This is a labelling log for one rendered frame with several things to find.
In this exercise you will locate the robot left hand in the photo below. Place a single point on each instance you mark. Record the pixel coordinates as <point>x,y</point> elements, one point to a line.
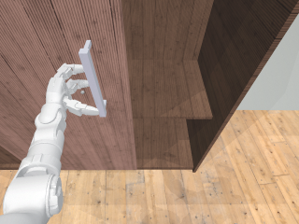
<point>57,90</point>

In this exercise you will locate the wardrobe door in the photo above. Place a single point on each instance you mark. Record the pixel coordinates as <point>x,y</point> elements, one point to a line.
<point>36,38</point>
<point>8,158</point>

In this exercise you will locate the handle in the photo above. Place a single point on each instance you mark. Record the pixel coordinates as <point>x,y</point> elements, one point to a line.
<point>87,64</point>

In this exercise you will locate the left robot forearm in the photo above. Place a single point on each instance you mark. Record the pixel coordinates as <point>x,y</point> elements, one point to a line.
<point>46,149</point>

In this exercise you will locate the left robot upper arm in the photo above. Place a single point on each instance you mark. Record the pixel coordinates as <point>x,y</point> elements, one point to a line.
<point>33,199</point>

